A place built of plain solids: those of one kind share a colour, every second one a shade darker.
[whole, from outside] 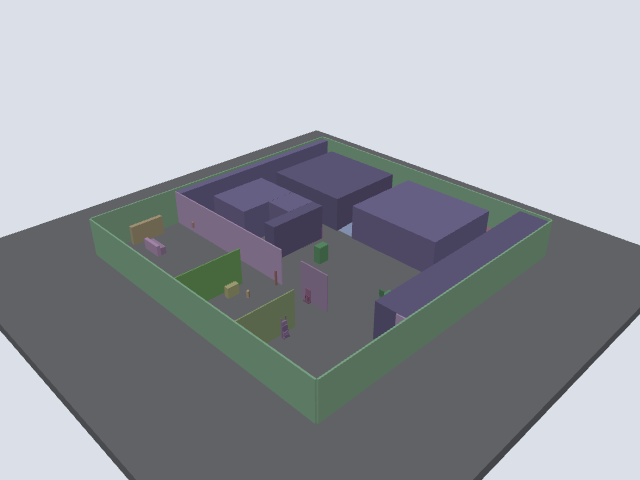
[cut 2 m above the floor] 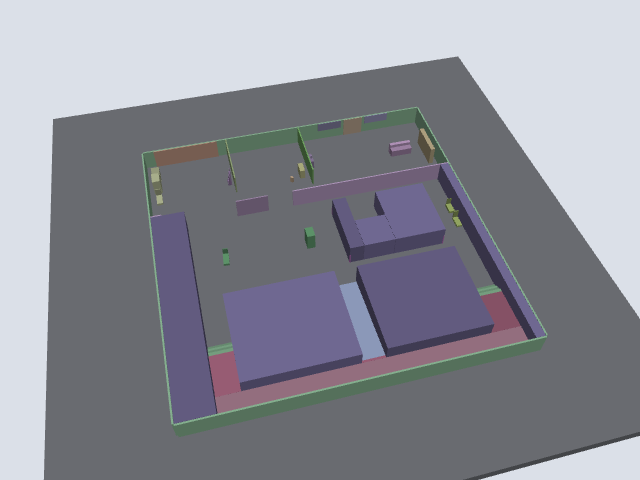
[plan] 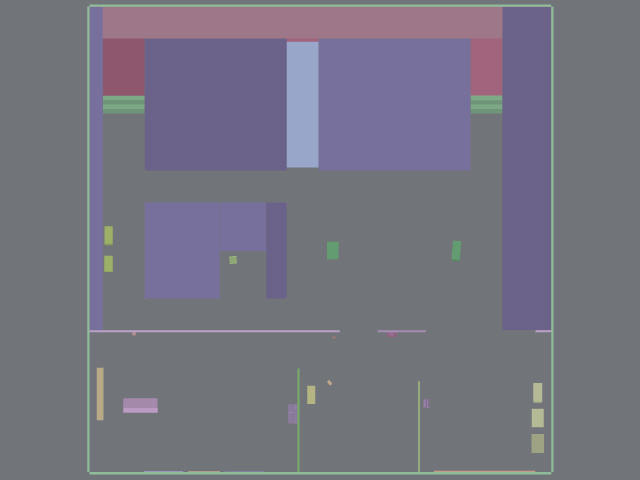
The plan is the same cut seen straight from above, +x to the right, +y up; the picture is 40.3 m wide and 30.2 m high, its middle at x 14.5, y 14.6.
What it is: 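A self-storage house; a reception shop, a loading bay, aisles of roller-shutter units, steps and trolley ramps up to a raised back half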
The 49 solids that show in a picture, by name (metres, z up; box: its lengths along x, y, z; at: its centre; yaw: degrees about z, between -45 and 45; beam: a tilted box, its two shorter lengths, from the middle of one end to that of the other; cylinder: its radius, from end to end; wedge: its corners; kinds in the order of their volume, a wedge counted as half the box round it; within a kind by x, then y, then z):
{
 "units_1": {"box": [0.83, 20.33, 3.54], "at": [0.42, 19.09, 1.72]},
 "units_2": {"box": [4.73, 6.04, 3.54], "at": [5.83, 13.94, 1.72]},
 "units_3": {"box": [8.94, 8.3, 3.54], "at": [7.94, 23.12, 1.72]},
 "units_4": {"box": [2.88, 3.06, 3.54], "at": [9.66, 15.43, 1.72]},
 "units_5": {"box": [1.28, 6.04, 3.54], "at": [11.76, 13.94, 1.72]},
 "units_6": {"box": [9.55, 8.3, 3.54], "at": [19.19, 23.12, 1.72]},
 "units_7": {"box": [3.06, 20.33, 3.54], "at": [27.51, 19.09, 1.72]},
 "wall_1": {"box": [0.15, 29.27, 3.79], "at": [-0.07, 14.63, 1.84]},
 "wall_2": {"box": [29.05, 0.15, 3.79], "at": [14.53, -0.07, 1.84]},
 "wall_3": {"box": [29.05, 0.15, 3.79], "at": [14.53, 29.34, 1.84]},
 "wall_4": {"box": [0.15, 29.27, 3.79], "at": [29.12, 14.63, 1.84]},
 "back_half_1": {"box": [29.05, 1.99, 0.71], "at": [14.53, 28.27, 0.3]},
 "spine_head_1": {"box": [2.61, 3.6, 0.71], "at": [2.15, 25.48, 0.3]},
 "spine_head_2": {"box": [1.99, 0.2, 0.71], "at": [13.41, 27.18, 0.3]},
 "spine_head_3": {"box": [1.99, 3.6, 0.71], "at": [24.98, 25.48, 0.3]},
 "front_line_1": {"box": [15.74, 0.12, 3.54], "at": [7.87, 8.86, 1.72]},
 "front_line_2": {"box": [3.03, 0.12, 3.54], "at": [19.65, 8.86, 1.72]},
 "front_line_3": {"box": [1.0, 0.12, 3.54], "at": [28.55, 8.86, 1.72]},
 "spine_1": {"wedge": [[12.41, 19.16, -0.05], [12.41, 19.16, 0.0], [12.41, 27.08, -0.05], [12.41, 27.08, 0.66], [14.4, 19.16, -0.05], [14.4, 19.16, 0.0], [14.4, 27.08, -0.05], [14.4, 27.08, 0.66]]},
 "shelving_1": {"box": [0.44, 3.3, 1.94], "at": [0.67, 4.91, 0.92]},
 "reception_side_1": {"box": [0.12, 6.52, 3.54], "at": [13.14, 3.26, 1.72]},
 "split_steps_1": {"box": [2.61, 0.29, 0.21], "at": [2.15, 22.7, 0.06]},
 "split_steps_2": {"box": [2.61, 0.29, 0.38], "at": [2.15, 22.98, 0.14]},
 "split_steps_3": {"box": [2.61, 0.29, 0.55], "at": [2.15, 23.27, 0.22]},
 "split_steps_4": {"box": [2.61, 0.29, 0.71], "at": [2.15, 23.55, 0.3]},
 "split_steps_5": {"box": [1.99, 0.29, 0.21], "at": [24.98, 22.7, 0.06]},
 "split_steps_6": {"box": [1.99, 0.29, 0.38], "at": [24.98, 22.98, 0.14]},
 "split_steps_7": {"box": [1.99, 0.29, 0.55], "at": [24.98, 23.27, 0.22]},
 "split_steps_8": {"box": [1.99, 0.29, 0.71], "at": [24.98, 23.55, 0.3]},
 "bay_1": {"box": [0.79, 1.19, 0.83], "at": [28.2, 1.8, 0.56]},
 "bay_2": {"box": [0.74, 1.17, 1.68], "at": [28.2, 3.4, 0.79]},
 "bay_3": {"box": [0.57, 1.2, 0.29], "at": [28.2, 5.0, 0.1]},
 "bay_side_1": {"box": [0.12, 5.72, 3.54], "at": [20.73, 2.86, 1.72]},
 "counter_1": {"box": [2.18, 0.34, 1.11], "at": [3.2, 3.9, 0.5]},
 "counter_2": {"box": [2.16, 0.58, 0.78], "at": [3.2, 4.36, 0.34]},
 "loading_door_1": {"box": [6.38, 0.08, 3.23], "at": [24.86, 0.04, 1.57]},
 "park_1": {"box": [0.73, 1.09, 1.72], "at": [15.3, 13.94, 0.81], "yaw": -0.1},
 "park_2": {"box": [0.53, 1.23, 0.3], "at": [23.08, 13.94, 0.1], "yaw": -5.1},
 "more_packing_table_packing_table_1": {"box": [0.6, 1.2, 0.97], "at": [12.78, 3.66, 0.43]},
 "cleaner_cart_1": {"box": [0.5, 1.15, 1.07], "at": [13.95, 4.86, 0.48]},
 "front_glass_1": {"box": [2.5, 0.06, 1.2], "at": [4.65, 0.04, 1.7]},
 "front_glass_2": {"box": [2.5, 0.06, 1.2], "at": [9.75, 0.04, 1.7]},
 "spine_trolley_1": {"box": [0.54, 1.03, 0.31], "at": [1.2, 13.1, 0.1]},
 "spine_trolley_2": {"box": [0.52, 1.14, 0.26], "at": [1.2, 14.9, 0.08]},
 "door_glass_1": {"box": [2.0, 0.06, 2.35], "at": [7.2, 0.04, 1.12]},
 "more_step_ladder_step_ladder_1": {"box": [0.14, 0.53, 1.49], "at": [21.08, 4.32, 0.7]},
 "more_step_ladder_step_ladder_2": {"box": [0.12, 0.53, 1.15], "at": [21.16, 4.32, 0.52]},
 "cell_boxes_1": {"box": [0.44, 0.37, 0.43], "at": [9.03, 13.34, 0.7], "yaw": 5.1},
 "more_fire_point_fire_point_1": {"box": [0.55, 0.07, 1.28], "at": [19.04, 8.76, 0.59]}
}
